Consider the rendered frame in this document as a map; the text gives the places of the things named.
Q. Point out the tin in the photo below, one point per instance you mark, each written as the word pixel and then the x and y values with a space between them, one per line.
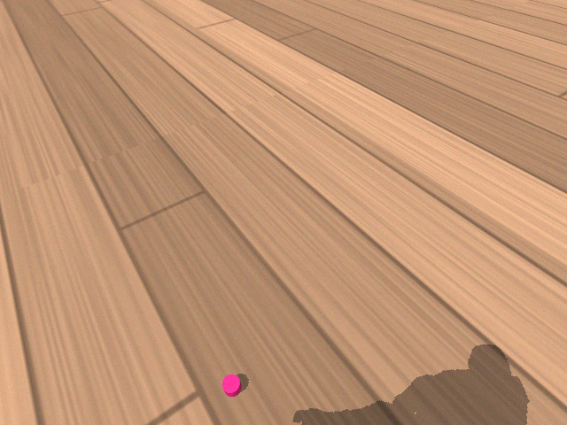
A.
pixel 231 385

